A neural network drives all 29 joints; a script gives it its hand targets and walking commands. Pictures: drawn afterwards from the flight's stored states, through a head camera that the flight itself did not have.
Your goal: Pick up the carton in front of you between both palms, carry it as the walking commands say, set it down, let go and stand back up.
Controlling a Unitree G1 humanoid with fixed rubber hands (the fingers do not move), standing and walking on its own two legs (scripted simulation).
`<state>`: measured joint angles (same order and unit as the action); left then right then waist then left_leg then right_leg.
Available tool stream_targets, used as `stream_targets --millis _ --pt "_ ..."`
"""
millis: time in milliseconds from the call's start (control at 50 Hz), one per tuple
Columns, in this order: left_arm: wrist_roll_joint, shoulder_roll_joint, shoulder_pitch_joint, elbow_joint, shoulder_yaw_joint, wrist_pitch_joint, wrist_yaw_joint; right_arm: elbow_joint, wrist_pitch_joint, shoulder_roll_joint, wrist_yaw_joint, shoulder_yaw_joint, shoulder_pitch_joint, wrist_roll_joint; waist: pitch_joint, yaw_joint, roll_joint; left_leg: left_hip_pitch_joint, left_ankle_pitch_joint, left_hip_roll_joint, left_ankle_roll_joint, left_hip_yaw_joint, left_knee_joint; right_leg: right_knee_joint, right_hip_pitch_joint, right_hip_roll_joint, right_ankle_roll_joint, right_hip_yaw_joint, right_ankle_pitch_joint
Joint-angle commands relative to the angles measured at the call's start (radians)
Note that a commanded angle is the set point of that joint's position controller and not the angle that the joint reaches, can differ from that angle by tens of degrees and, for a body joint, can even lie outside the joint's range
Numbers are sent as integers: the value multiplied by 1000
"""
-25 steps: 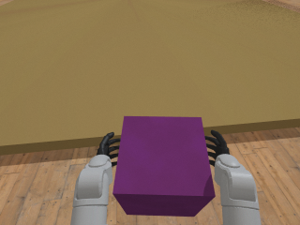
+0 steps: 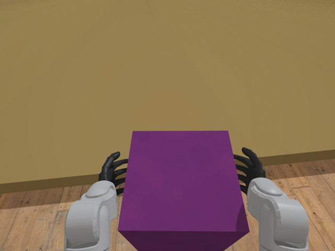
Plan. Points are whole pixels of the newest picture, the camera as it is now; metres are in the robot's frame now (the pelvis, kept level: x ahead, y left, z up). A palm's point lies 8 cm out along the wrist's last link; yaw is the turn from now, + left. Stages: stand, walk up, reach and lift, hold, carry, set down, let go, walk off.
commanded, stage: carry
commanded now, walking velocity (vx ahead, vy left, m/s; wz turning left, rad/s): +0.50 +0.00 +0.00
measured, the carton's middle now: (179, 195) +0.27 -0.01 +0.02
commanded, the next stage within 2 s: none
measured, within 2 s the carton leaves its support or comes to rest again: neither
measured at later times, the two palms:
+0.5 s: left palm (130, 78) +0.63 +0.14 +0.12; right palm (222, 79) +0.60 -0.15 +0.13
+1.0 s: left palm (146, 37) +0.98 +0.12 +0.12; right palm (211, 34) +1.00 -0.18 +0.12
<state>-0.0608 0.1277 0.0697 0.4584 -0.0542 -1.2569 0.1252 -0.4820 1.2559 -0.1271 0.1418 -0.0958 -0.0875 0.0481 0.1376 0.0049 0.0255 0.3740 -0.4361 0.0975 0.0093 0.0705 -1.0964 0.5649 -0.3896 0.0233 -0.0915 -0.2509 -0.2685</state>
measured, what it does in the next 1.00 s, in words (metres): walks ahead: left foot, then right foot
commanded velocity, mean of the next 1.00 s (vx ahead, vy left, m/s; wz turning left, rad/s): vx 0.50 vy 0.00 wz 0.00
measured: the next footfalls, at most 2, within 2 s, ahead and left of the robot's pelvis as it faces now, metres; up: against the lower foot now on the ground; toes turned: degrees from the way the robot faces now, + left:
left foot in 0.36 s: +0.42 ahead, +0.09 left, +0.00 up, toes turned +8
right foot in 0.82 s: +0.68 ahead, -0.10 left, +0.00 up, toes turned -9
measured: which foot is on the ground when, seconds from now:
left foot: up 0.00-0.34, down 0.36-0.84, up 0.86-1.00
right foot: down 0.00-0.38, up 0.40-0.80, down 0.82-1.00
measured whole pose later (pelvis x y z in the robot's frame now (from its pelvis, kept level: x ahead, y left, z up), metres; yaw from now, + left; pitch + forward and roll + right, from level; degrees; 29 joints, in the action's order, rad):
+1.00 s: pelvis +0.62 -0.04 +0.00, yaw -2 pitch +6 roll +1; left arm -0.02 0.10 0.66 0.16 -0.28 -1.26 0.18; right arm -0.16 1.25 -0.08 0.16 -0.31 -0.68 0.04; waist -0.07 -0.07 0.01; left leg 0.68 -0.38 0.02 -0.06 0.03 -1.49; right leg 0.56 -0.40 -0.02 -0.11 -0.15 -0.26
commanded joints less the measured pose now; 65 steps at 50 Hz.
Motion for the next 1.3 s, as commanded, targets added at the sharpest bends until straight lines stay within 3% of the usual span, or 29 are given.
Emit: stream_targets --millis 0,140,260,300,320,340,360,380,400,440,460,560,720,780,800,820,840,860,900,920,960,1080,1140,1160,1200,1220,1240,1260,1280 --pt "334 835 479 147 648 17 -147 -39 2 -851 -193 706 -415 -348 181 -25 -29 354 120 70 -17 -67 -54 -357 427 338 -78 501 100" --pt "393 852 506 192 704 46 -198 -64 -49 -890 -177 701 -381 -277 124 -24 -127 346 294 -8 5 61 332 -365 492 230 -47 233 399" --pt "391 710 564 232 659 22 -166 -167 -18 -750 -144 705 -500 -312 51 -45 -183 192 424 -73 -50 149 550 -316 486 186 -25 121 606" --pt "384 643 613 218 636 2 -143 -156 4 -684 -131 680 -547 -322 110 -29 -188 19 400 -127 -71 192 572 -142 482 175 -6 64 790" --pt "380 610 635 206 625 -10 -130 -131 15 -648 -124 661 -551 -319 170 9 -158 -150 374 -167 -72 232 623 29 436 141 21 14 779" --pt "372 573 664 195 611 -21 -118 -113 26 -614 -119 640 -565 -312 242 39 -99 -357 319 -109 -69 166 613 218 308 113 37 24 586" --pt "373 567 704 184 606 -35 -107 -94 34 -562 -111 613 -603 -303 361 47 85 -600 116 181 -185 -297 631 523 29 49 73 56 283" --pt "375 560 715 160 594 -45 -99 -56 41 -559 -104 611 -613 -307 346 52 258 -671 115 307 -294 -633 795 746 -233 -93 78 150 -199" --pt "377 582 766 145 588 -48 -92 -61 46 -575 -102 613 -654 -326 314 42 207 -635 179 305 -291 -577 797 864 -315 -28 45 255 -209" --pt "370 631 839 101 559 -44 -86 -46 42 -647 -109 633 -772 -368 271 45 32 -487 358 257 -236 -390 774 801 -322 53 18 274 -93" --pt "362 659 873 79 553 -37 -84 -43 36 -680 -115 648 -833 -384 268 38 12 -422 367 229 -205 -314 788 734 -290 74 21 278 -62" --pt "306 671 1002 -13 528 -3 -60 28 6 -708 -128 640 -1016 -428 266 28 73 -377 375 179 -205 -142 829 495 -284 70 47 204 11" --pt "279 623 1161 -208 427 1 -27 277 -2 -660 -83 496 -1123 -351 200 60 127 -444 687 100 -175 15 692 78 -220 -11 23 95 174" --pt "282 635 1213 -269 390 5 -27 332 0 -683 -74 464 -1176 -345 300 -44 69 -339 867 56 -106 118 342 -57 162 -98 -6 9 229" --pt "281 636 1198 -293 375 7 -29 338 1 -680 -71 452 -1209 -343 362 -106 -14 -185 678 27 -71 115 132 -59 391 -21 -7 94 248" --pt "286 626 1204 -319 358 6 -28 364 7 -698 -69 445 -1219 -334 373 -86 -207 40 133 -59 -40 83 -51 -47 546 214 -35 442 511" --pt "303 628 1246 -313 360 7 -25 373 13 -705 -64 423 -1206 -321 466 -88 -367 334 -85 -163 -25 -4 -319 -162 761 350 -196 807 337" --pt "325 686 1250 -301 379 7 -33 357 13 -721 -60 422 -1231 -309 459 -84 -294 425 -42 -104 -52 -86 -416 -185 752 344 -222 812 207" --pt "384 788 1342 -203 428 17 -56 309 2 -775 -59 418 -1260 -305 374 -79 -106 504 35 -66 -64 -86 -441 -141 666 288 -182 657 346" --pt "402 838 1374 -171 451 23 -65 282 -9 -803 -60 425 -1272 -299 383 -74 -84 521 51 -54 -67 -82 -437 -128 651 280 -166 606 376" --pt "425 879 1386 -99 483 39 -75 244 -29 -820 -58 435 -1240 -273 405 -73 -90 556 78 -52 -71 -64 -445 -128 661 263 -141 550 378" --pt "433 752 1264 -7 531 63 -72 141 -57 -701 -31 470 -1112 -211 362 -159 -111 1050 -101 -38 -108 3 -785 -125 901 280 -188 542 488" --pt "462 719 1249 -15 542 60 -79 145 -50 -636 -23 461 -1094 -209 249 -97 -62 774 -83 -11 -113 64 -382 -280 605 177 -129 375 458" --pt "459 709 1242 -38 540 55 -82 170 -44 -629 -21 461 -1081 -203 227 -86 -107 585 -5 -37 -127 104 -208 -335 487 160 -117 314 621" --pt "448 703 1208 -99 523 44 -89 224 -32 -640 -27 475 -1053 -195 298 -4 -226 200 127 -168 -155 250 -19 -205 363 135 -94 149 1332" --pt "433 705 1197 -105 515 41 -90 227 -30 -657 -34 492 -1053 -214 380 63 -279 56 177 -199 -157 239 67 -50 397 157 -74 120 1514" --pt "414 708 1204 -103 509 39 -91 209 -30 -687 -45 516 -1069 -240 467 151 -260 -121 223 -227 -157 194 239 191 424 168 -44 83 1565" --pt "388 715 1233 -101 503 41 -93 195 -32 -714 -57 531 -1085 -264 523 208 -130 -335 266 -224 -167 41 404 490 302 112 -4 137 1156" --pt "358 736 1171 -110 486 44 -92 198 -41 -742 -67 562 -1122 -300 583 128 275 -563 656 145 -372 -682 580 939 -100 -125 86 178 1"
